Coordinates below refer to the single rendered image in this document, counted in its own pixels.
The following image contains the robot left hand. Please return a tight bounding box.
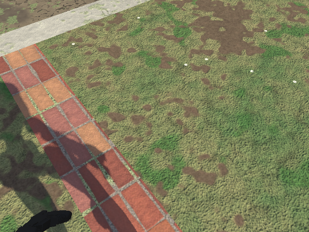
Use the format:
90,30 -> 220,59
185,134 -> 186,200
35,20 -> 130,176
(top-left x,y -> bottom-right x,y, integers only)
14,210 -> 72,232

